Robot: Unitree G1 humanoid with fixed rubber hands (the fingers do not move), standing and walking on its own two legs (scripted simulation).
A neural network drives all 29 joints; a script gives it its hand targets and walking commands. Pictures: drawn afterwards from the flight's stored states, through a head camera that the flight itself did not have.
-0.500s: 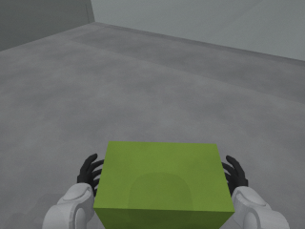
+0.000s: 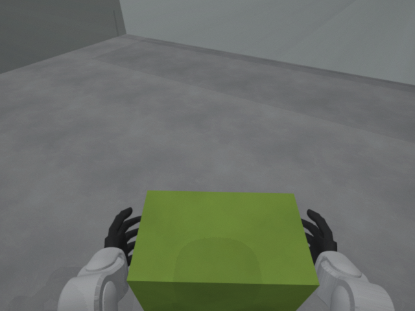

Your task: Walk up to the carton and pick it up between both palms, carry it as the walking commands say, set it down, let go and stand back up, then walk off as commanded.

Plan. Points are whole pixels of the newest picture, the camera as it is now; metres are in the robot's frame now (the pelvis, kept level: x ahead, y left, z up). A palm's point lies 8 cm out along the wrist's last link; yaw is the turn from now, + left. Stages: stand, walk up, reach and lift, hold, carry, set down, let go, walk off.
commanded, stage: carry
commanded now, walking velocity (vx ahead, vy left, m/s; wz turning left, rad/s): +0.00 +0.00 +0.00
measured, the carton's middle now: (217, 266) +0.23 -0.01 +0.04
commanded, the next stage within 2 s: none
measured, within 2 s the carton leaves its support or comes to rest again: neither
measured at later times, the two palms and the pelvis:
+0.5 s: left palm (79, 289) +0.19 +0.21 +0.06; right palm (277, 256) +0.23 -0.11 +0.07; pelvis -0.01 +0.03 -0.02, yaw +7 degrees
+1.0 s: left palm out of the picture +0.09 +0.22 +0.10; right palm (254, 246) +0.24 -0.07 +0.09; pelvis -0.04 -0.01 +0.00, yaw +24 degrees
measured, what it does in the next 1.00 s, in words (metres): lifts its left foot, turning left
